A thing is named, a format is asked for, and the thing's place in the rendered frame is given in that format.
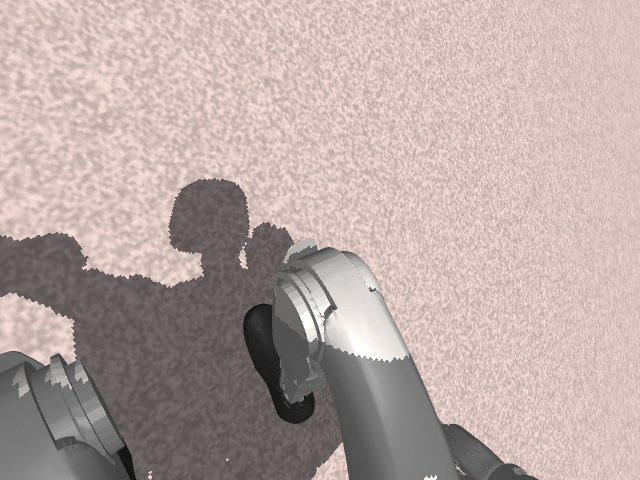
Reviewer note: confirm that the right robot hand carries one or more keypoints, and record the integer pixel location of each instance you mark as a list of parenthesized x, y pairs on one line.
[(474, 458)]

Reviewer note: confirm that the right robot arm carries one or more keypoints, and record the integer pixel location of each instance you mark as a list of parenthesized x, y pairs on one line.
[(510, 472)]

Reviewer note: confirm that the right robot foot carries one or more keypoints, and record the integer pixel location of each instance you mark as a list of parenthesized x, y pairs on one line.
[(257, 329)]

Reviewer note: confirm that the left robot foot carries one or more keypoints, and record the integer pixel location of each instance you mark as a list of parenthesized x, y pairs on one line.
[(126, 459)]

